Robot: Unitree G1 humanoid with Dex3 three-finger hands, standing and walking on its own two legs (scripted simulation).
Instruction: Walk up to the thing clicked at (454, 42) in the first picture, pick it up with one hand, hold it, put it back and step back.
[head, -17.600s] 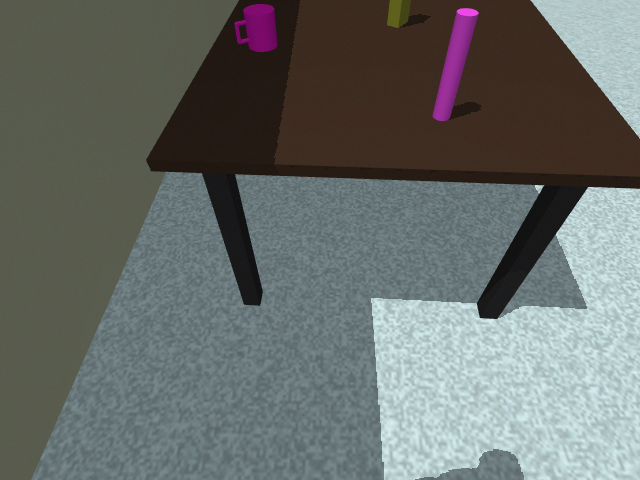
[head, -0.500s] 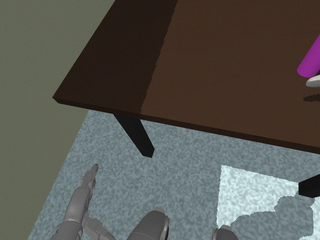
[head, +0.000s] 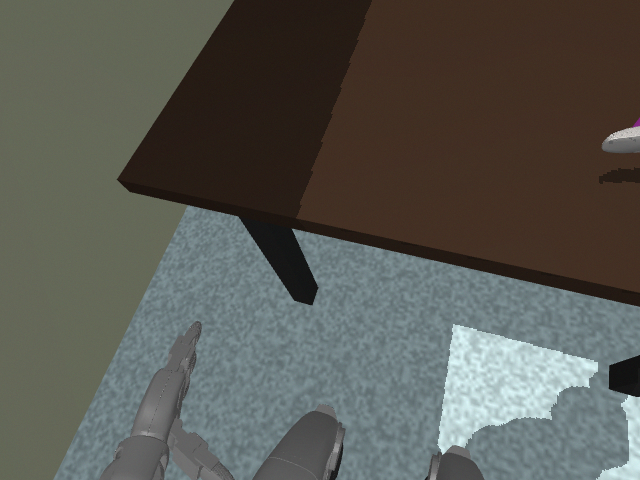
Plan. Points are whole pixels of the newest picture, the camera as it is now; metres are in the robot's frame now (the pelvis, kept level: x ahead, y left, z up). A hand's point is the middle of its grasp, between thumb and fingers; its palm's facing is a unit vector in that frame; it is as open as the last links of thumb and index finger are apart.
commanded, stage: close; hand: right
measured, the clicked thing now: out of the picture +0.57 -0.23 +0.16
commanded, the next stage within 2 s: settle in 0.74 s
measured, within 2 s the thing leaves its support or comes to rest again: leaves its support in 1.18 s
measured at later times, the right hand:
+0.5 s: hand out of the picture +0.56 -0.22 +0.12, palm faces +0.19 +0.98 +0.01, open 13.0 cm
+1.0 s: hand out of the picture +0.57 -0.21 +0.12, palm faces +0.19 +0.98 +0.01, open 5.1 cm
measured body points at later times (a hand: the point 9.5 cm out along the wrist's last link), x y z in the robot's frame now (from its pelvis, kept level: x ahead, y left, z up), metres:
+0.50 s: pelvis +0.01 -0.01 +0.00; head +0.13 -0.03 +0.44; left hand +0.15 +0.26 -0.01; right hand +0.55 -0.27 +0.12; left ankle +0.02 +0.14 -0.66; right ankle +0.00 -0.13 -0.66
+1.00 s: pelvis +0.00 +0.00 +0.00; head +0.14 -0.03 +0.43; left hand +0.15 +0.26 -0.01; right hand +0.55 -0.27 +0.12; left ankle +0.02 +0.14 -0.66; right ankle +0.00 -0.13 -0.66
